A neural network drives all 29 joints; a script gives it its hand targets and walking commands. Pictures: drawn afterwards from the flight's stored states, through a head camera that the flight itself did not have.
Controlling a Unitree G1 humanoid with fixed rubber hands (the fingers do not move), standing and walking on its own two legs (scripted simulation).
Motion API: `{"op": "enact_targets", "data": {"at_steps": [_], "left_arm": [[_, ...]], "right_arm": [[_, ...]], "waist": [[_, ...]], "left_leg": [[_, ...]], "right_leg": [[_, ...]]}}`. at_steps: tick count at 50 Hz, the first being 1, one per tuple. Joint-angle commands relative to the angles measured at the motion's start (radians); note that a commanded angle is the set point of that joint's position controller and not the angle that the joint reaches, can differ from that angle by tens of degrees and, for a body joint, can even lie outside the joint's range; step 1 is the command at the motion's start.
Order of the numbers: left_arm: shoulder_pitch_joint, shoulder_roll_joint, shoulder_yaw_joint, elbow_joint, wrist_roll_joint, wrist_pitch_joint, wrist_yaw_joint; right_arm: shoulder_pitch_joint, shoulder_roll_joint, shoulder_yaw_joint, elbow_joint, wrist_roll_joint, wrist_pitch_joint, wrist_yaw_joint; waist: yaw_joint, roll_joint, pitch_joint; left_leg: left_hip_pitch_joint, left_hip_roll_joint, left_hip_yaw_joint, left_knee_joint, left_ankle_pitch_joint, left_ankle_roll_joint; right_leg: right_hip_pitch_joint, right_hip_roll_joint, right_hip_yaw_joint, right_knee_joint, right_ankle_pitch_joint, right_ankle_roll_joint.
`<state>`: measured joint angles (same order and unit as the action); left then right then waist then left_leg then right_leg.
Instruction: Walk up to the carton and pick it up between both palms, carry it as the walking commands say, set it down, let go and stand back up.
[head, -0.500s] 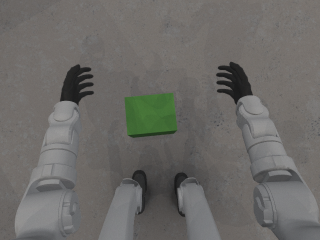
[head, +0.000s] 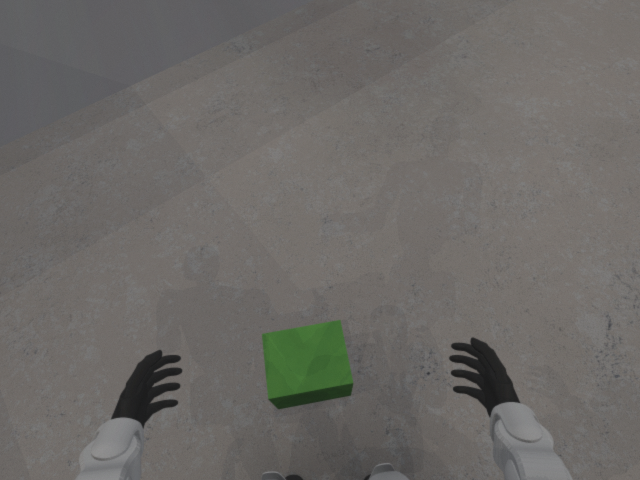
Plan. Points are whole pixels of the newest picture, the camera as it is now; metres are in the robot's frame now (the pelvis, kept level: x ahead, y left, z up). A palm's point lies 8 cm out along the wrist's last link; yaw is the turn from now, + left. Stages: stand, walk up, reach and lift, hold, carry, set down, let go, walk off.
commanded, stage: let go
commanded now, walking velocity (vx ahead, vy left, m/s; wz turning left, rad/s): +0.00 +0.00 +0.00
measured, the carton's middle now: (308, 366) +0.41 +0.05 -0.65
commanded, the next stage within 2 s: stand in 0.58 s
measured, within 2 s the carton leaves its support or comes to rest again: neither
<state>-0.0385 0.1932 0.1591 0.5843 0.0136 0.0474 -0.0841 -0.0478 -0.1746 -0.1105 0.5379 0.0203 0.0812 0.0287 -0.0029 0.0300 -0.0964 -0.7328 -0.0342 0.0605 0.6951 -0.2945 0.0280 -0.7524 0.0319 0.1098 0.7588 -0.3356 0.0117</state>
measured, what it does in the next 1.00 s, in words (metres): stands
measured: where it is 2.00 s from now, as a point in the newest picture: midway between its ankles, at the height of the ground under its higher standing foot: outside the picture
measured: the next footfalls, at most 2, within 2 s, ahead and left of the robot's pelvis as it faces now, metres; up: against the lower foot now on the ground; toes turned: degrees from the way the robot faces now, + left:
none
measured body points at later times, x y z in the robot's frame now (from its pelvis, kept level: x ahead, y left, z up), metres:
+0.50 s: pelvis +0.01 +0.01 +0.03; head +0.02 +0.01 +0.48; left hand +0.18 +0.25 -0.06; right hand +0.17 -0.23 -0.06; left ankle +0.01 +0.10 -0.71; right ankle +0.01 -0.12 -0.71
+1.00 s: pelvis +0.02 +0.01 +0.03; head +0.05 +0.00 +0.48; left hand +0.20 +0.27 -0.04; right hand +0.15 -0.27 -0.08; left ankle +0.01 +0.10 -0.71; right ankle +0.01 -0.12 -0.71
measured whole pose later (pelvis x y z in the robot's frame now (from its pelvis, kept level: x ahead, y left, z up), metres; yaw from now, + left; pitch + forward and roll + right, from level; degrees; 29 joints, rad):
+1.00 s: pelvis +0.02 +0.01 +0.03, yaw -1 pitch +1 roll +1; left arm 0.20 0.24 0.11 0.51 0.04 0.05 0.02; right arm 0.21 -0.26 -0.11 0.70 0.00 0.04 0.01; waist 0.00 0.00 0.04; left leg -0.23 -0.03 0.05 0.51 -0.29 0.03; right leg -0.24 0.03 0.11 0.54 -0.31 0.01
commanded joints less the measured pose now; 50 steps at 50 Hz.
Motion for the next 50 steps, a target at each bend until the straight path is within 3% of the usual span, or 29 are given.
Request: {"op": "enact_targets", "data": {"at_steps": [1, 2, 4, 5, 6, 7, 8, 11, 13, 14, 17, 18, 19, 24, 25, 29, 30, 32, 33, 34, 36, 38, 40, 43, 45, 46, 47, 48, 50], "left_arm": [[0.181, 0.077, -0.077, -0.263, -0.026, -0.065, 0.016], [0.205, 0.073, -0.083, -0.284, -0.008, -0.075, 0.021], [0.264, 0.089, -0.076, -0.301, 0.008, -0.083, 0.026], [0.252, 0.088, -0.085, -0.310, 0.012, -0.077, 0.025], [0.278, 0.086, -0.097, -0.311, 0.015, -0.068, 0.026], [0.248, 0.083, -0.097, -0.319, 0.011, -0.057, 0.024], [0.228, 0.097, -0.088, -0.307, 0.017, -0.047, 0.021], [0.240, 0.108, -0.089, -0.333, 0.026, -0.016, 0.019], [0.243, 0.094, -0.092, -0.321, 0.015, 0.002, 0.011], [0.245, 0.099, -0.094, -0.317, 0.014, 0.014, 0.009], [0.239, 0.108, -0.096, -0.307, 0.017, 0.033, 0.008], [0.245, 0.103, -0.091, -0.302, 0.020, 0.045, 0.008], [0.217, 0.099, -0.112, -0.315, 0.014, 0.047, 0.006], [0.198, 0.111, -0.115, -0.307, 0.021, 0.069, 0.011], [0.182, 0.107, -0.117, -0.341, 0.032, 0.071, 0.016], [0.158, 0.081, -0.080, -0.348, 0.043, 0.130, 0.060], [0.191, 0.210, -0.049, -0.113, 0.034, 0.062, 0.092], [0.193, 0.186, -0.060, -0.089, 0.041, 0.016, 0.101], [0.207, 0.180, -0.056, -0.088, 0.045, 0.001, 0.099], [0.219, 0.189, -0.057, -0.072, 0.041, -0.009, 0.101], [0.236, 0.188, -0.058, -0.061, 0.039, -0.017, 0.102], [0.248, 0.199, -0.058, -0.060, 0.038, -0.025, 0.103], [0.236, 0.194, -0.055, -0.063, 0.041, -0.034, 0.107], [0.210, 0.216, -0.055, -0.057, 0.042, -0.041, 0.111], [0.246, 0.209, -0.054, -0.055, 0.031, -0.037, 0.120], [0.225, 0.228, -0.048, -0.057, 0.034, -0.037, 0.120], [0.241, 0.223, -0.049, -0.047, 0.029, -0.034, 0.121], [0.269, 0.216, -0.051, -0.047, 0.025, -0.037, 0.123], [0.257, 0.225, -0.049, -0.041, 0.033, -0.039, 0.125]], "right_arm": [[0.085, -0.131, 0.050, -0.230, -0.020, -0.091, 0.026], [0.107, -0.128, 0.058, -0.255, -0.017, -0.100, 0.026], [0.179, -0.141, 0.052, -0.250, -0.027, -0.108, 0.026], [0.175, -0.143, 0.073, -0.246, -0.013, -0.102, 0.028], [0.217, -0.136, 0.076, -0.238, -0.013, -0.095, 0.034], [0.222, -0.154, 0.076, -0.216, -0.006, -0.084, 0.041], [0.185, -0.147, 0.088, -0.219, 0.001, -0.074, 0.050], [0.212, -0.151, 0.088, -0.254, -0.003, -0.049, 0.065], [0.227, -0.140, 0.097, -0.256, 0.001, -0.031, 0.073], [0.252, -0.148, 0.093, -0.245, -0.001, -0.023, 0.075], [0.220, -0.156, 0.077, -0.238, -0.009, -0.003, 0.074], [0.224, -0.155, 0.100, -0.243, 0.005, 0.005, 0.081], [0.207, -0.158, 0.091, -0.256, -0.002, 0.008, 0.083], [0.187, -0.148, 0.069, -0.240, -0.010, 0.026, 0.084], [0.185, -0.153, 0.061, -0.245, -0.007, 0.019, 0.086], [0.184, -0.152, 0.089, -0.208, 0.010, -0.010, 0.067], [0.258, -0.241, -0.011, -0.012, -0.067, -0.046, 0.008], [0.239, -0.247, -0.010, 0.008, -0.093, -0.063, -0.027], [0.244, -0.244, -0.010, 0.016, -0.095, -0.066, -0.031], [0.187, -0.245, -0.014, 0.014, -0.101, -0.070, -0.032], [0.195, -0.252, -0.015, 0.043, -0.090, -0.079, -0.034], [0.198, -0.251, -0.013, 0.064, -0.084, -0.081, -0.034], [0.179, -0.242, -0.009, 0.079, -0.090, -0.090, -0.041], [0.206, -0.265, -0.010, 0.109, -0.075, -0.094, -0.040], [0.197, -0.275, -0.012, 0.122, -0.077, -0.095, -0.042], [0.195, -0.278, -0.011, 0.131, -0.072, -0.093, -0.041], [0.223, -0.281, -0.013, 0.142, -0.077, -0.092, -0.047], [0.201, -0.270, -0.009, 0.134, -0.074, -0.093, -0.048], [0.198, -0.266, -0.012, 0.135, -0.070, -0.093, -0.047]], "waist": [[0.058, -0.113, -0.295], [0.085, -0.092, -0.293], [0.068, -0.111, -0.249], [0.078, -0.069, -0.185], [0.068, -0.080, -0.155], [0.048, -0.035, -0.108], [0.061, -0.064, -0.052], [0.055, -0.046, -0.006], [0.041, -0.077, 0.018], [0.032, -0.058, 0.050], [0.028, -0.068, 0.072], [0.040, -0.039, 0.081], [0.023, -0.033, 0.112], [0.014, -0.050, 0.135], [0.018, 0.013, 0.118], [0.020, 0.029, 0.102], [0.007, -0.071, 0.021], [0.004, -0.037, 0.019], [0.009, -0.045, 0.044], [0.008, 0.028, 0.039], [0.001, 0.035, 0.062], [0.010, -0.011, 0.033], [0.016, -0.067, 0.046], [-0.007, -0.073, -0.012], [0.005, -0.038, -0.022], [0.001, -0.088, -0.049], [0.000, -0.050, -0.048], [0.016, -0.058, -0.054], [0.007, -0.101, -0.077]], "left_leg": [[0.625, 0.001, -0.104, -0.129, 0.492, -0.053], [0.660, 0.002, -0.114, -0.149, 0.529, -0.057], [0.720, 0.004, -0.112, -0.179, 0.549, -0.056], [0.703, 0.003, -0.109, -0.198, 0.518, -0.057], [0.738, 0.002, -0.103, -0.217, 0.499, -0.054], [0.718, -0.002, -0.106, -0.230, 0.460, -0.062], [0.695, 0.000, -0.107, -0.243, 0.388, -0.052], [0.736, 0.000, -0.094, -0.263, 0.284, -0.044], [0.743, 0.001, -0.096, -0.276, 0.251, -0.035], [0.741, 0.002, -0.090, -0.285, 0.214, -0.040], [0.733, -0.003, -0.092, -0.292, 0.216, -0.039], [0.724, -0.005, -0.090, -0.292, 0.192, -0.034], [0.722, 0.004, -0.096, -0.295, 0.161, -0.030], [0.723, 0.008, -0.101, -0.294, 0.131, -0.021], [0.701, 0.022, -0.107, -0.298, 0.141, -0.029], [0.635, 0.037, -0.120, -0.294, 0.120, -0.021], [0.594, 0.116, -0.145, -0.286, 0.253, -0.062], [0.569, 0.109, -0.147, -0.306, -0.002, -0.030], [0.538, 0.120, -0.172, -0.337, -0.065, -0.022], [0.529, 0.124, -0.181, -0.353, -0.128, -0.004], [0.497, 0.123, -0.190, -0.374, -0.171, -0.004], [0.505, 0.131, -0.185, -0.357, -0.119, -0.007], [0.528, 0.124, -0.180, -0.326, 0.040, -0.005], [0.591, 0.112, -0.134, -0.262, 0.199, -0.014], [0.605, 0.116, -0.133, -0.244, 0.321, -0.022], [0.630, 0.116, -0.122, -0.229, 0.374, -0.027], [0.641, 0.117, -0.117, -0.222, 0.422, -0.023], [0.644, 0.114, -0.116, -0.217, 0.464, -0.016], [0.658, 0.117, -0.110, -0.215, 0.454, -0.017]], "right_leg": [[0.324, 0.019, -0.089, -0.231, 0.322, -0.005], [0.343, 0.021, -0.085, -0.246, 0.340, -0.007], [0.387, 0.023, -0.092, -0.272, 0.362, -0.002], [0.386, 0.018, -0.087, -0.289, 0.338, -0.005], [0.406, 0.014, -0.095, -0.311, 0.324, -0.006], [0.418, 0.012, -0.079, -0.325, 0.306, -0.014], [0.410, 0.013, -0.091, -0.322, 0.251, -0.011], [0.455, -0.003, -0.080, -0.356, 0.188, -0.015], [0.471, -0.001, -0.085, -0.366, 0.158, -0.013], [0.481, -0.003, -0.081, -0.375, 0.134, -0.017], [0.518, 0.007, -0.095, -0.371, 0.154, -0.014], [0.523, 0.007, -0.092, -0.373, 0.133, -0.013], [0.510, 0.003, -0.090, -0.371, 0.107, -0.019], [0.536, 0.010, -0.100, -0.360, 0.090, -0.012], [0.540, 0.012, -0.101, -0.342, 0.092, -0.015], [0.554, 0.011, -0.121, -0.314, 0.099, -0.001], [0.514, -0.034, -0.052, -0.247, 0.102, -0.016], [0.501, -0.039, -0.016, -0.266, 0.042, -0.024], [0.502, -0.038, -0.023, -0.253, 0.042, -0.028], [0.496, -0.037, -0.015, -0.244, 0.050, -0.027], [0.516, -0.043, -0.013, -0.251, 0.046, -0.028], [0.532, -0.044, -0.021, -0.262, 0.057, -0.023], [0.514, -0.043, -0.011, -0.264, 0.121, -0.021], [0.534, -0.060, 0.011, -0.277, 0.172, -0.030], [0.554, -0.060, 0.007, -0.273, 0.241, -0.025], [0.559, -0.063, 0.005, -0.267, 0.294, -0.026], [0.561, -0.067, 0.015, -0.264, 0.326, -0.029], [0.573, -0.070, 0.010, -0.261, 0.356, -0.025], [0.587, -0.069, 0.006, -0.258, 0.396, -0.026]]}}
